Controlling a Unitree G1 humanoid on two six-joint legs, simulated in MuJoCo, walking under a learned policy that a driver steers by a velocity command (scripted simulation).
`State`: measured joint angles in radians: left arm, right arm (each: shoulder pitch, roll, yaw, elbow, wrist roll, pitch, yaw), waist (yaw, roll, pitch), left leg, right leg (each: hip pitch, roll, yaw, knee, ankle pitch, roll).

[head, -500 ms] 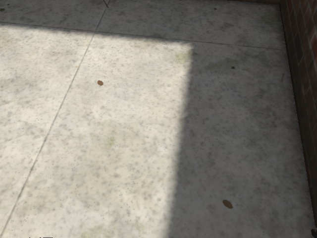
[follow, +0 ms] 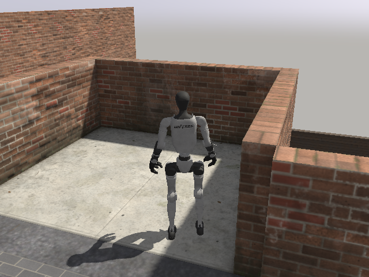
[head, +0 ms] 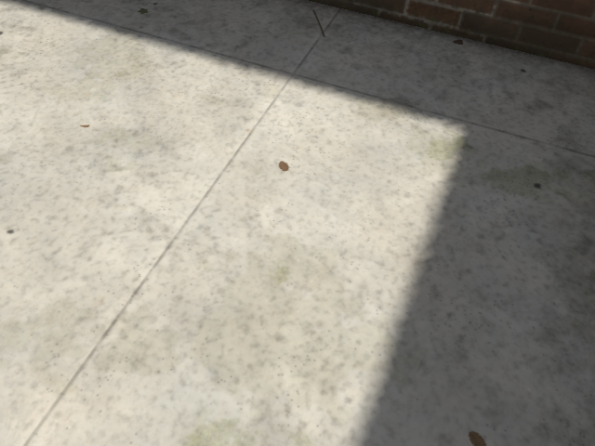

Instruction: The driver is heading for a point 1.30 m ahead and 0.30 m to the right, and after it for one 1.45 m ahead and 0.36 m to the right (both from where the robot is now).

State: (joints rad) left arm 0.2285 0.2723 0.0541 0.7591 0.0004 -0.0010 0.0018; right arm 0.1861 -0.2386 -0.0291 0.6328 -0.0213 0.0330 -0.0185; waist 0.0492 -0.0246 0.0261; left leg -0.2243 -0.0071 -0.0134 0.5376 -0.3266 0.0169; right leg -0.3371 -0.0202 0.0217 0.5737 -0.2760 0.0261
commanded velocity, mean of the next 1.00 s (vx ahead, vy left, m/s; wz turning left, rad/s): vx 0.23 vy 0.00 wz -0.24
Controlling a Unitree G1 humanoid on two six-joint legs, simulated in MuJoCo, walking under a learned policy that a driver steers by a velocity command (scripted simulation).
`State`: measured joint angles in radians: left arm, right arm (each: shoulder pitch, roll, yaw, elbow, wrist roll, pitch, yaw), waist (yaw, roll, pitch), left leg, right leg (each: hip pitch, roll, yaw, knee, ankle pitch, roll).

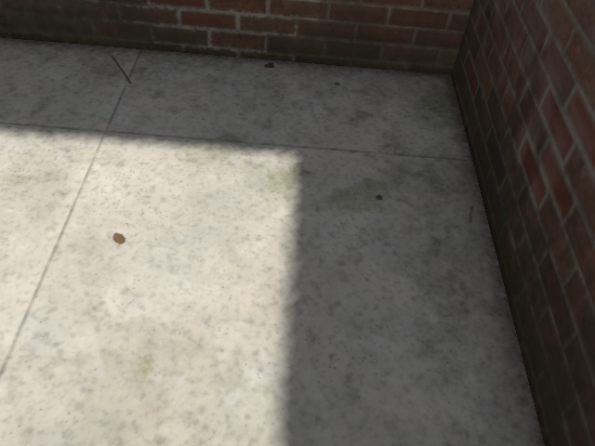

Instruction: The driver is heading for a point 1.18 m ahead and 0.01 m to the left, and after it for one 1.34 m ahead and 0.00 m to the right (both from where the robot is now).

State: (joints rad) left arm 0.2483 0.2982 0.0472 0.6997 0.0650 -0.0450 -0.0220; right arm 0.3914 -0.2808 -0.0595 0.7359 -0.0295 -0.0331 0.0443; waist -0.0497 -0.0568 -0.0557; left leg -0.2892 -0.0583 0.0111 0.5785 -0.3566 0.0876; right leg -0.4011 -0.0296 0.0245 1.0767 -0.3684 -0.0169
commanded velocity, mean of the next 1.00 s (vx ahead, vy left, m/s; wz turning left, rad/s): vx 0.75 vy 0.00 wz -0.14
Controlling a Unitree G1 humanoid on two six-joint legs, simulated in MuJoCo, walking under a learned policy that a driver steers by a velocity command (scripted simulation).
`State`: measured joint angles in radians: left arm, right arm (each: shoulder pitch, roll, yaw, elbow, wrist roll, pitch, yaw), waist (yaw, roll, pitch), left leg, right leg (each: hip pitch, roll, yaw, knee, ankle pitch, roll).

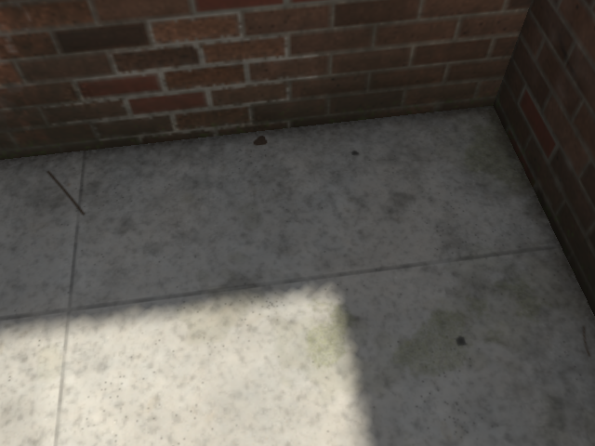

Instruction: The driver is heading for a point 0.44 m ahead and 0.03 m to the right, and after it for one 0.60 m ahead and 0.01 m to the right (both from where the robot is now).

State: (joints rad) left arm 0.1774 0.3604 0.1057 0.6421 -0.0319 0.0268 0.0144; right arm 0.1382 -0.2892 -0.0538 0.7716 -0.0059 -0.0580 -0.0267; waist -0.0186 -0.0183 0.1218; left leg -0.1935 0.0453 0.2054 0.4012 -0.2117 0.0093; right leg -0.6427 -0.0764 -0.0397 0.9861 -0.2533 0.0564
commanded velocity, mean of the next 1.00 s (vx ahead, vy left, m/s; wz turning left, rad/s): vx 0.11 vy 0.00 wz -0.36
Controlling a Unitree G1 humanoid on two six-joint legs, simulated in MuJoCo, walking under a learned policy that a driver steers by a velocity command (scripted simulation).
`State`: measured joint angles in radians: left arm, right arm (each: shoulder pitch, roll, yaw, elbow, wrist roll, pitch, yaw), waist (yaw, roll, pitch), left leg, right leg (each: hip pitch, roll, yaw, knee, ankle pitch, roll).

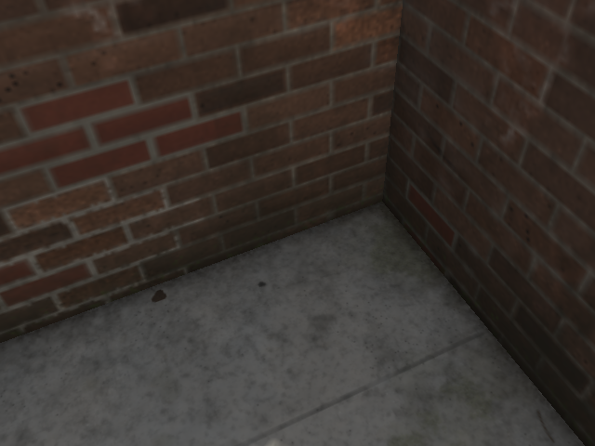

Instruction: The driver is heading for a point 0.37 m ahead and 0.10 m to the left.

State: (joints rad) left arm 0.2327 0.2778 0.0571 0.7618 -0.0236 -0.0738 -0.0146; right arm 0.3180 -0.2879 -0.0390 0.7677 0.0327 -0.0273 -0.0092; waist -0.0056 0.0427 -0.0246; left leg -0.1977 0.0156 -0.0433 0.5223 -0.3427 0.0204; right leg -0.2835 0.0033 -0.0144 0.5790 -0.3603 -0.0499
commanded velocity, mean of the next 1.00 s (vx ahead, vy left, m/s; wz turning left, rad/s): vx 0.44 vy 0.00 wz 0.39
